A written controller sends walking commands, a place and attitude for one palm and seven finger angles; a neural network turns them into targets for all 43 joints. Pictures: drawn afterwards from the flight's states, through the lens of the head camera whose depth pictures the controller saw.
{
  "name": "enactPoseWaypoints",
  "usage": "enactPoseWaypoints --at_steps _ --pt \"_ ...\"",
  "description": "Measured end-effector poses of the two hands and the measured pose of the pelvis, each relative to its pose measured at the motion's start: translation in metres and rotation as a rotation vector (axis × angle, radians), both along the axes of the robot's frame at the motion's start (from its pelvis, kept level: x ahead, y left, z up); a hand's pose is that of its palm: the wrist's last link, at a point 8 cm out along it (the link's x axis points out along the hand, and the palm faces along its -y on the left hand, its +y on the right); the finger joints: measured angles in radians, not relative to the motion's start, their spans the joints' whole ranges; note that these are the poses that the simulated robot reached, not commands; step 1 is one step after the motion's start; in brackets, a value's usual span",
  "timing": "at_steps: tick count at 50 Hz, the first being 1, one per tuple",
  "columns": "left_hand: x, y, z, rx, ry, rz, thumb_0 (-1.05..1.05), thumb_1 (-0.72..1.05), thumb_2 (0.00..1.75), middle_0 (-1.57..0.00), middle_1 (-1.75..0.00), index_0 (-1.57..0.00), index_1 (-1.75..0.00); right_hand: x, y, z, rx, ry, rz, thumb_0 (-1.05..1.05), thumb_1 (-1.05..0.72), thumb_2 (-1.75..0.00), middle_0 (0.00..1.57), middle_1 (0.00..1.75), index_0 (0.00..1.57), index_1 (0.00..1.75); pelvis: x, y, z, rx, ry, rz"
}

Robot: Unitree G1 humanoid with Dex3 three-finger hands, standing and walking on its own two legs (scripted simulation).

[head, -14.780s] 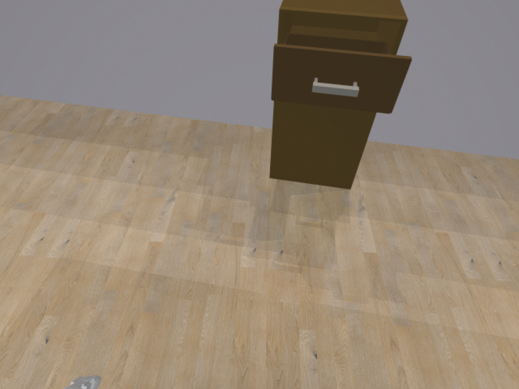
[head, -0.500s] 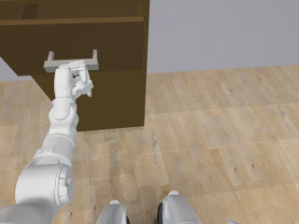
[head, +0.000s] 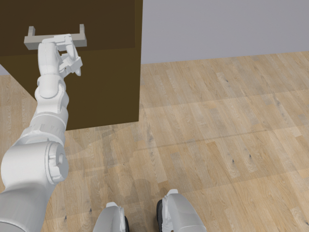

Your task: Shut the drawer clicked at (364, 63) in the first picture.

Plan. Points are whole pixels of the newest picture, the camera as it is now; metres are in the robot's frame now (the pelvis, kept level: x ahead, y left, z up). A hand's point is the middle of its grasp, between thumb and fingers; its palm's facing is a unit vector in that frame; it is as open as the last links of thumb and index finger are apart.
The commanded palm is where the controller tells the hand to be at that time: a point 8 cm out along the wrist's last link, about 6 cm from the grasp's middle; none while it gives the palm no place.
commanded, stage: push the drawer shut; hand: left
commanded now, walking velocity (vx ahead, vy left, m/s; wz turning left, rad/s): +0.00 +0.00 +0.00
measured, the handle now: (57, 35) +0.61 +0.18 +0.07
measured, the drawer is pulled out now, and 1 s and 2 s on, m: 0.03 0.00 0.00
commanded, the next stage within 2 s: pull the fist back off the drawer in 0.60 s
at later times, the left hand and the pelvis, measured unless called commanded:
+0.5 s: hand (75, 50) +0.57 +0.14 +0.06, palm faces +0.07 -1.00 -0.06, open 2.7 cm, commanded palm +0.59 +0.17 +0.07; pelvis -0.01 +0.00 -0.01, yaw +0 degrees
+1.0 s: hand (72, 49) +0.57 +0.15 +0.07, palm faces +0.05 -1.00 -0.06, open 2.9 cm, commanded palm +0.56 +0.17 +0.07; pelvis -0.02 +0.01 -0.02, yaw +0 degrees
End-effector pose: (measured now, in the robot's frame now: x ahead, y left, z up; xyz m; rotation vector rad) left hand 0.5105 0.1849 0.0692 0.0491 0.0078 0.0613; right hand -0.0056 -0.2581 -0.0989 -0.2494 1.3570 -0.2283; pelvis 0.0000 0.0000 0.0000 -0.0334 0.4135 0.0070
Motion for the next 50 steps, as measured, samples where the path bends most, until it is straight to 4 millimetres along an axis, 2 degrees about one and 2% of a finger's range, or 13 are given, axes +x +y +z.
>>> enactPoseWaypoints --at_steps 11,22,37,50 --pt "0.029 0.000 0.000 0.003 0.009 -0.001 -0.01 0.79 0.97 -1.40 -1.60 -1.40 -1.59 -0.021 0.006 0.002 -0.007 0.080 -0.024 0.00 -0.90 -0.90 0.20 0.30 0.21 0.30 0.002 0.003 -0.005 -0.012 0.040 0.000" --pt "0.031 0.006 -0.003 0.006 0.023 0.004 -0.08 0.68 1.02 -1.40 -1.60 -1.40 -1.59 -0.035 0.009 0.002 -0.011 0.121 -0.021 0.00 -0.90 -0.90 0.20 0.30 0.21 0.30 -0.003 0.003 -0.008 -0.024 0.055 0.015" --pt "0.032 0.009 0.002 0.011 0.036 -0.005 -0.03 0.65 1.02 -1.40 -1.60 -1.40 -1.59 -0.045 0.008 0.003 -0.040 0.075 -0.019 0.00 -0.90 -0.90 0.20 0.30 0.21 0.30 -0.016 0.005 -0.011 -0.030 0.062 0.010" --pt "0.034 0.015 0.000 0.005 0.025 -0.006 -0.04 0.61 0.97 -1.40 -1.60 -1.40 -1.59 -0.053 0.015 0.002 -0.029 0.097 -0.012 0.00 -0.90 -0.90 0.20 0.30 0.21 0.30 -0.019 0.009 -0.016 -0.034 0.067 0.010"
